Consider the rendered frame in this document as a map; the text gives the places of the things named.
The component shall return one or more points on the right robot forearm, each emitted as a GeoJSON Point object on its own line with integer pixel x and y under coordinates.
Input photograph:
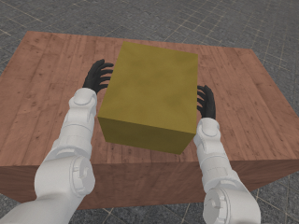
{"type": "Point", "coordinates": [213, 161]}

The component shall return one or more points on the robot left upper arm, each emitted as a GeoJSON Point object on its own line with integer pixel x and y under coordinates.
{"type": "Point", "coordinates": [61, 184]}

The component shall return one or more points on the left robot forearm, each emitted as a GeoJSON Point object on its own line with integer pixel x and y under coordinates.
{"type": "Point", "coordinates": [77, 129]}

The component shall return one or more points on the robot right upper arm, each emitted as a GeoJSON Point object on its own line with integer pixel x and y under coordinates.
{"type": "Point", "coordinates": [230, 206]}

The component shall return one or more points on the pedestal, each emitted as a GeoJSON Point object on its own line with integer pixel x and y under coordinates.
{"type": "Point", "coordinates": [259, 129]}

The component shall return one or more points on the robot right hand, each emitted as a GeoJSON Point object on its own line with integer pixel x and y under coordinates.
{"type": "Point", "coordinates": [208, 109]}

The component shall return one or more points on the carton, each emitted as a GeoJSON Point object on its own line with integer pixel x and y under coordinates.
{"type": "Point", "coordinates": [151, 99]}

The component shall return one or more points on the robot left hand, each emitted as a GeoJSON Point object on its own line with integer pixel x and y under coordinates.
{"type": "Point", "coordinates": [93, 79]}

